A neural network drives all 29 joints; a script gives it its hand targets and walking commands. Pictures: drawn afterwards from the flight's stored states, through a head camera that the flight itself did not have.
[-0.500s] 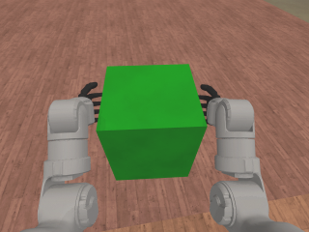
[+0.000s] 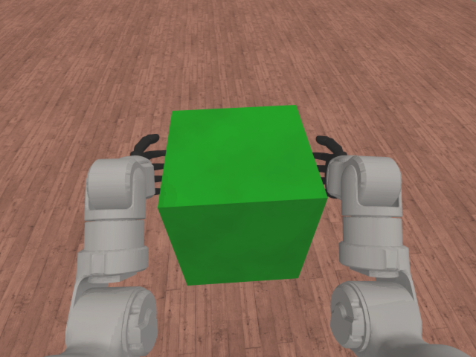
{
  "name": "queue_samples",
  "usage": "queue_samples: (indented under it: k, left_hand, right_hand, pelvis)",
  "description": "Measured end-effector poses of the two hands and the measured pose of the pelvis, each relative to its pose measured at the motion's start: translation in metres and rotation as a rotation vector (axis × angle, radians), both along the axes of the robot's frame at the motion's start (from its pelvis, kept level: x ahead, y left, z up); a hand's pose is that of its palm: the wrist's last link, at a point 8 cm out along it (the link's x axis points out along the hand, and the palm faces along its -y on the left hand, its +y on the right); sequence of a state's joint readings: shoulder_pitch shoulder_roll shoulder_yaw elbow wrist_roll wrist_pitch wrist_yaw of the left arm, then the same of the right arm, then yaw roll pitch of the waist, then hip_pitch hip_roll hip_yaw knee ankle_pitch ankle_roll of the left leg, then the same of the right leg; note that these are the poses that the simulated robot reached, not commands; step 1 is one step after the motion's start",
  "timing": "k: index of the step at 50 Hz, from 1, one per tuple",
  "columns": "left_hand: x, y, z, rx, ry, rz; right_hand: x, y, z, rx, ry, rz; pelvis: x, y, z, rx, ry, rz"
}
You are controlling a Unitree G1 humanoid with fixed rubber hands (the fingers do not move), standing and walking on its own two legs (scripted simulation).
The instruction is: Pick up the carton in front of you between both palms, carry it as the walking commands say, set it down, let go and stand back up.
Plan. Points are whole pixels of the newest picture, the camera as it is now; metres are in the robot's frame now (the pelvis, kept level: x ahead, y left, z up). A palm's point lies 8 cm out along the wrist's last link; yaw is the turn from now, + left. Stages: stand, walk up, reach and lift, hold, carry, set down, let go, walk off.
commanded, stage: carry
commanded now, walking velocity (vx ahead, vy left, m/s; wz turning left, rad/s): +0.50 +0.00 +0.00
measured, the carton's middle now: (239, 199) +0.38 +0.01 +0.07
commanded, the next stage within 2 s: none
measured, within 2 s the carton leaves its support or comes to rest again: neither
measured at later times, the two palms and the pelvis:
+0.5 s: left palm (167, 84) +0.68 +0.19 +0.12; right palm (297, 91) +0.65 -0.11 +0.13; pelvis +0.31 +0.05 +0.02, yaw -1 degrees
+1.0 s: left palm (192, 48) +0.89 +0.16 +0.11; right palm (296, 53) +0.90 -0.14 +0.10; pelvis +0.63 +0.00 +0.03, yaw +1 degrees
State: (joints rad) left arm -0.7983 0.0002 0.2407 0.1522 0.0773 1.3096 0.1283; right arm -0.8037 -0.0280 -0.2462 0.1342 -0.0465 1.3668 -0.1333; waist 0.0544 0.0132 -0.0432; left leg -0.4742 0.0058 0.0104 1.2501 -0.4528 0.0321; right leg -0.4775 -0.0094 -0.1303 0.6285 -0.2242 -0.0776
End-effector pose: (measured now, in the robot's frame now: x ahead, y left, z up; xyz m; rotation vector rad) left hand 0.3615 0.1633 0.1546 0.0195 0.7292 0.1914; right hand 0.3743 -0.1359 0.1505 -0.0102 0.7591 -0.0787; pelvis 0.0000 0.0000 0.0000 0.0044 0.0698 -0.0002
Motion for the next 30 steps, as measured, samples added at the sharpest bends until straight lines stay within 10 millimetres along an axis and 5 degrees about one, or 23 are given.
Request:
queue_samples:
  k: [5,13,20,30]
  left_hand:
    - [0.053,0.008,0.014,-0.007,-0.021,0.031]
    - [0.169,0.019,0.036,-0.037,-0.110,0.011]
    - [0.269,0.031,-0.006,-0.062,-0.002,-0.064]
    - [0.352,0.022,-0.048,-0.101,0.099,-0.046]
  right_hand:
    - [0.061,0.008,0.013,0.018,-0.019,0.011]
    - [0.167,0.018,0.039,0.019,-0.107,-0.030]
    - [0.244,0.030,0.006,-0.063,-0.003,-0.066]
    - [0.315,0.022,-0.039,0.004,0.097,-0.165]
  pelvis:
    - [0.052,-0.001,0.015,0.009,0.010,0.004]
    - [0.161,0.019,0.012,-0.009,0.028,-0.001]
    - [0.257,0.043,-0.002,-0.011,0.000,-0.020]
    - [0.367,0.050,0.027,-0.040,0.025,-0.026]
